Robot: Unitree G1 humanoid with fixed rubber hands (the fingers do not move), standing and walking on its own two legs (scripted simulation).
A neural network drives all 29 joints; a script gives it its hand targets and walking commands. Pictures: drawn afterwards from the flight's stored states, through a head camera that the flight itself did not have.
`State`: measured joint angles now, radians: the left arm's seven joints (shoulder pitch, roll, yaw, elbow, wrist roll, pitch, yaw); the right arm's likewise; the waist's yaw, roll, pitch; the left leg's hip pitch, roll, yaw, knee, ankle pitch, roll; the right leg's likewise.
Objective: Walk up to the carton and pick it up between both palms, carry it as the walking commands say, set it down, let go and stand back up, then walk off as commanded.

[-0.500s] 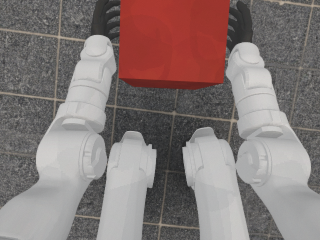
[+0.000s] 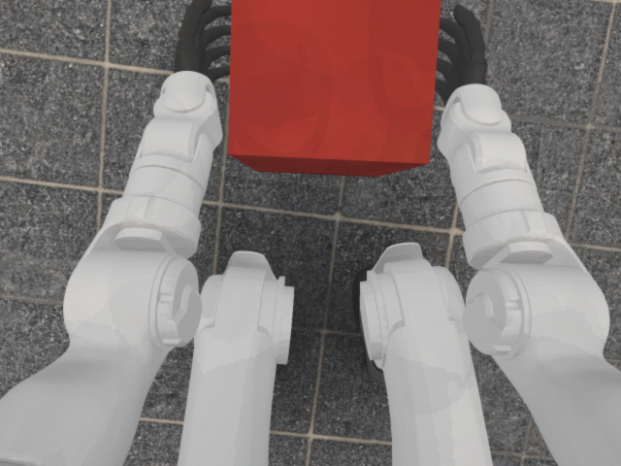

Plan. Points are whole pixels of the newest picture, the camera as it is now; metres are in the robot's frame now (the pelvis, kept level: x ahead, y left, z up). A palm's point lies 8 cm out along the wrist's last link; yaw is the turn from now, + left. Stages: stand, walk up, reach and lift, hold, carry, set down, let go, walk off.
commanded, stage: set down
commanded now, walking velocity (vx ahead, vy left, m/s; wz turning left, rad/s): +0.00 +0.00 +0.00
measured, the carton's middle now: (324, 105) +0.50 -0.02 -0.24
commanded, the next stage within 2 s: none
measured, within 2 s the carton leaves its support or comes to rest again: neither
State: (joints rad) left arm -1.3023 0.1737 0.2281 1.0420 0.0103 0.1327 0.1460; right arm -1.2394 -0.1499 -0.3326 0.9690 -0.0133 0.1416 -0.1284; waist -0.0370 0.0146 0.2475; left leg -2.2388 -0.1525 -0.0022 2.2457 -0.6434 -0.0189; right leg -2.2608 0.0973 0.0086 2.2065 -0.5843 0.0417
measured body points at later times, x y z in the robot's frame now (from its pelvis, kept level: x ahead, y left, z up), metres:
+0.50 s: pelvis -0.01 +0.00 +0.00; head +0.33 +0.00 +0.28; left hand +0.53 +0.12 -0.17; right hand +0.51 -0.17 -0.17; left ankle +0.09 +0.10 -0.33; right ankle +0.11 -0.12 -0.33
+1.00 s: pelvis -0.01 +0.00 +0.00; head +0.35 +0.00 +0.27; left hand +0.53 +0.15 -0.18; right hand +0.51 -0.21 -0.17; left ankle +0.09 +0.10 -0.33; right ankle +0.11 -0.11 -0.33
